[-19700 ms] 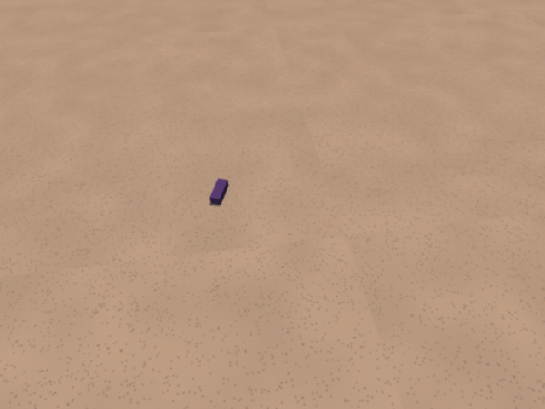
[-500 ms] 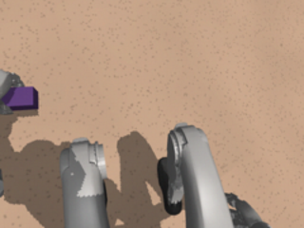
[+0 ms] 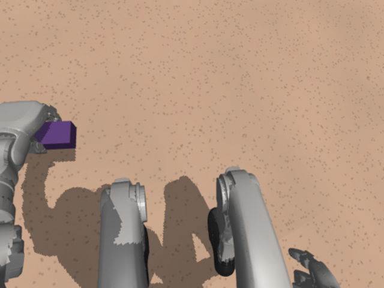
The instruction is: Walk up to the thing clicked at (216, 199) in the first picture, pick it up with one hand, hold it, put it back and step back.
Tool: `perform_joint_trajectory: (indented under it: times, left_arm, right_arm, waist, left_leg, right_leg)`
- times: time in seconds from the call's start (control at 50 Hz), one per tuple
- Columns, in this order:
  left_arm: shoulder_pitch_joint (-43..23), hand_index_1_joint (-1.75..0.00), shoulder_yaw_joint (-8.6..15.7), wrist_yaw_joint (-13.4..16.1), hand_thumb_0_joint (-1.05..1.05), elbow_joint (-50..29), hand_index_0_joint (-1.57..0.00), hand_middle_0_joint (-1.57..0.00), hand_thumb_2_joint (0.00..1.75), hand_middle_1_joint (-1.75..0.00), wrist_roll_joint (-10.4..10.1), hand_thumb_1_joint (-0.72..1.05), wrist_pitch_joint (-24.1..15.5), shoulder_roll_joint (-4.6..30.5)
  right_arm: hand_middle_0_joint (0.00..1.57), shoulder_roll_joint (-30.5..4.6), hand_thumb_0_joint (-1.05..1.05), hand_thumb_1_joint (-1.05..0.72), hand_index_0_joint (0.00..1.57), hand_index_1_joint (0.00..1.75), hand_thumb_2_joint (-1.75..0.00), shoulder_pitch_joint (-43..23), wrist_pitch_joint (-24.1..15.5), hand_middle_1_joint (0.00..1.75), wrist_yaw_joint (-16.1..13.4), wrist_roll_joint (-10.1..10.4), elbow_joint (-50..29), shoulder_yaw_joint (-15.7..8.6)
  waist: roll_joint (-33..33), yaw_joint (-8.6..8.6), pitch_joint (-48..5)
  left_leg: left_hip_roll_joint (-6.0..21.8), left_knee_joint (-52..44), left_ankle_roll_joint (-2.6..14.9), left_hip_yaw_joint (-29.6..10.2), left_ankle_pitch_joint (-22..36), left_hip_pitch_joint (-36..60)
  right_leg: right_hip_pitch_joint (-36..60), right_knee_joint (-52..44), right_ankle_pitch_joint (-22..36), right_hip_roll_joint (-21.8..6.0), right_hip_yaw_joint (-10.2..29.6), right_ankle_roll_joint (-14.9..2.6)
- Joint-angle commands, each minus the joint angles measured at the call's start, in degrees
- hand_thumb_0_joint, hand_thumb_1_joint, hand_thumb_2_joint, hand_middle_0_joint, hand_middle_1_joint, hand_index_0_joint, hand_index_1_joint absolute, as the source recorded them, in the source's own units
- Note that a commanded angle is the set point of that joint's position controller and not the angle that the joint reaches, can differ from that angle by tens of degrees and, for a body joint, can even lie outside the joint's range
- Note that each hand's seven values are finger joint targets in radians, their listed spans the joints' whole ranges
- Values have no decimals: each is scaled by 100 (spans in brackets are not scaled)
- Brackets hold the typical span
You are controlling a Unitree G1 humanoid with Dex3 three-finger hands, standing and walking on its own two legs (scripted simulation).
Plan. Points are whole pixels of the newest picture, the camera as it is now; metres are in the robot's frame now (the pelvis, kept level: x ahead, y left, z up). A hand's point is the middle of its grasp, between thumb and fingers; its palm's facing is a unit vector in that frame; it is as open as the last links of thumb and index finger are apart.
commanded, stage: lift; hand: left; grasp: from above
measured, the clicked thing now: (40, 136) +0.43 +0.33 -0.16
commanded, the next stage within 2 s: hold in 1.22 s
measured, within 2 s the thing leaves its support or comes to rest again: neither
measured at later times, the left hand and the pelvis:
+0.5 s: hand out of the picture +0.36 +0.29 +0.08, palm faces -0.43 -0.10 -0.90, open 8.0 cm; pelvis +0.01 +0.00 +0.16, yaw +3 degrees
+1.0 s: hand out of the picture +0.35 +0.25 +0.22, palm faces -0.45 -0.09 -0.89, open 8.0 cm; pelvis +0.04 +0.00 +0.30, yaw +4 degrees
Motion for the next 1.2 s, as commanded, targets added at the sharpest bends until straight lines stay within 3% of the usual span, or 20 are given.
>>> perform_joint_trajectory:
  times: [0.0, 0.1, 0.14, 0.18, 0.22, 0.28, 0.32, 0.36, 0.38, 0.46, 0.5, 0.54, 0.62, 0.74, 0.78, 0.8, 0.84, 0.9, 1.02, 1.18]
  left_arm:
    - [-1516, -32, 397, 119, 0, -1529, -125, -122, 44, -35, -296, 93, 154, 1777]
    - [-1175, -29, 268, -62, 0, -2124, -123, -119, 40, -33, -522, 90, 294, 1554]
    - [-983, -29, 419, -102, 0, -2364, -123, -119, 38, -33, -627, 92, 351, 1658]
    - [-950, -29, 222, -173, 0, -2630, -123, -118, 38, -34, -668, 92, 401, 1399]
    - [-662, -31, 410, -153, 0, -2718, -123, -118, 39, -36, -751, 93, 463, 1540]
    - [-485, -33, 207, -180, 0, -3019, -122, -118, 42, -38, -810, 92, 557, 1248]
    - [-308, -33, 229, -171, 0, -3147, -122, -117, 40, -38, -872, 92, 609, 1224]
    - [-142, -34, -30, -222, 0, -3261, -122, -117, 42, -39, -906, 92, 673, 855]
    - [-15, -34, 59, -212, 0, -3230, -122, -116, 41, -39, -948, 93, 714, 944]
    - [327, -36, -31, -192, 0, -3343, -121, -115, 41, -42, -939, 92, 850, 768]
    - [292, -35, -260, -186, 0, -3270, -121, -116, 41, -40, -953, 92, 919, 452]
    - [421, -35, -219, -150, 0, -3129, -121, -116, 39, -41, -888, 93, 969, 483]
    - [462, -35, -529, -74, 0, -2803, -121, -115, 39, -41, -832, 92, 1045, 89]
    - [245, -34, -638, 84, 0, -2493, -120, -115, 37, -39, -697, 90, 1110, -54]
    - [134, -33, -817, 141, 0, -2363, -119, -114, 36, -39, -687, 89, 1134, -281]
    - [102, -33, -750, 162, 0, -2399, -119, -114, 36, -38, -673, 88, 1147, -226]
    - [39, -33, -920, 169, 0, -2336, -119, -115, 39, -37, -694, 87, 1169, -383]
    - [220, -32, -829, 234, 0, -2128, -120, -116, 38, -36, -706, 87, 1241, -283]
    - [95, -32, -1019, 237, 0, -2059, -120, -115, 36, -36, -702, 86, 1344, -478]
    - [206, -30, -1055, 171, 0, -2040, -123, -118, 35, -35, -724, 89, 1333, -547]
  right_arm:
    - [20, -1292, 0, -89, 20, 30, -90, 816, -35, 30, -171, 89, -432, -548]
    - [20, -1208, 0, -89, 20, 30, -90, 692, -17, 30, -312, 190, -539, -557]
    - [20, -1226, 0, -89, 20, 30, -89, 643, -5, 30, -394, 242, -525, -590]
    - [20, -1164, 0, -89, 20, 30, -89, 619, -5, 30, -461, 267, -540, -575]
    - [20, -1127, 0, -89, 20, 30, -89, 600, 9, 30, -531, 297, -552, -569]
    - [20, -1016, 0, -89, 20, 30, -89, 505, 1, 30, -634, 329, -586, -535]
    - [20, -974, 0, -89, 20, 30, -89, 453, -15, 30, -709, 359, -566, -517]
    - [20, -907, 0, -89, 20, 30, -89, 454, -39, 30, -766, 380, -563, -520]
    - [20, -901, 0, -89, 20, 30, -89, 403, -58, 30, -802, 399, -535, -501]
    - [20, -808, 0, -89, 20, 30, -89, 330, -94, 30, -914, 462, -552, -471]
    - [20, -774, 0, -89, 20, 30, -89, 330, -131, 30, -956, 483, -493, -444]
    - [20, -759, 0, -89, 20, 30, -89, 331, -166, 30, -999, 501, -448, -441]
    - [20, -674, 0, -89, 20, 30, -89, 304, -258, 30, -1046, 524, -381, -396]
    - [20, -663, 0, -89, 20, 30, -90, 331, -398, 30, -1065, 514, -255, -416]
    - [20, -605, 0, -89, 20, 30, -90, 319, -440, 30, -1060, 507, -253, -380]
    - [20, -635, 0, -89, 20, 30, -90, 368, -455, 30, -1063, 499, -204, -402]
    - [20, -606, 0, -89, 20, 30, -90, 382, -491, 30, -1069, 501, -208, -406]
    - [20, -626, 0, -89, 20, 30, -90, 397, -508, 30, -1059, 508, -209, -418]
    - [20, -583, 0, -89, 20, 30, -90, 519, -500, 30, -1040, 489, -154, -419]
    - [20, -553, 0, -89, 20, 30, -89, 426, -477, 30, -1020, 505, -222, -438]
  waist:
    - [1501, 141, -3920]
    - [1477, 219, -3890]
    - [1407, 282, -3878]
    - [1505, 254, -3876]
    - [1289, 316, -3885]
    - [1218, 331, -3768]
    - [1102, 343, -3737]
    - [995, 304, -3629]
    - [967, 350, -3444]
    - [706, 411, -3246]
    - [686, 349, -2871]
    - [657, 423, -2732]
    - [532, 407, -2201]
    - [591, 500, -1957]
    - [479, 465, -1755]
    - [526, 514, -1886]
    - [486, 482, -1909]
    - [339, 581, -1700]
    - [126, 560, -1712]
    - [219, 670, -1398]
  left_leg:
    - [-19, -2352, 143, 198, 441, 3481]
    - [11, -2916, 137, 137, 310, 3938]
    - [23, -3119, 114, 91, 431, 4217]
    - [55, -3362, 84, 77, 522, 4535]
    - [54, -3480, 99, 150, 653, 4737]
    - [69, -3808, 109, 255, 679, 5020]
    - [67, -4024, 124, 289, 654, 5201]
    - [68, -4231, 126, 363, 733, 5428]
    - [79, -4415, 126, 335, 637, 5458]
    - [70, -4925, 134, 418, 649, 5978]
    - [101, -5272, 105, 364, 607, 6163]
    - [122, -5541, 81, 328, 735, 6484]
    - [119, -6089, 62, 345, 719, 6842]
    - [137, -6829, -10, 342, 818, 7626]
    - [108, -7060, 5, 362, 757, 7690]
    - [114, -7121, -4, 411, 935, 7921]
    - [85, -7258, -10, 485, 1261, 8176]
    - [54, -7564, -9, 553, 1480, 8431]
    - [-18, -7869, -6, 682, 2206, 9006]
    - [-36, -8528, -50, 706, 2191, 9569]
  right_leg:
    - [2042, -1496, 711, 181, -423, -527]
    - [2496, -1926, 653, 201, -383, -504]
    - [2646, -2085, 731, 177, -355, -487]
    - [2803, -2251, 804, 176, -341, -487]
    - [3170, -2536, 866, 172, -294, -465]
    - [3603, -2951, 899, 185, -234, -453]
    - [3971, -3229, 895, 193, -200, -440]
    - [4274, -3558, 938, 192, -157, -431]
    - [4425, -3689, 867, 201, -156, -419]
    - [5182, -4351, 841, 228, -75, -413]
    - [5334, -4585, 820, 237, -59, -414]
    - [5590, -4821, 880, 258, -55, -420]
    - [6049, -5410, 846, 278, 12, -425]
    - [6676, -6122, 907, 317, 88, -431]
    - [6956, -6380, 877, 340, 99, -409]
    - [7086, -6452, 1023, 333, 108, -424]
    - [7352, -6689, 1272, 337, 122, -422]
    - [7756, -7041, 1437, 321, 132, -409]
    - [8425, -7555, 2088, 281, 242, -387]
    - [8880, -8105, 1990, 292, 247, -394]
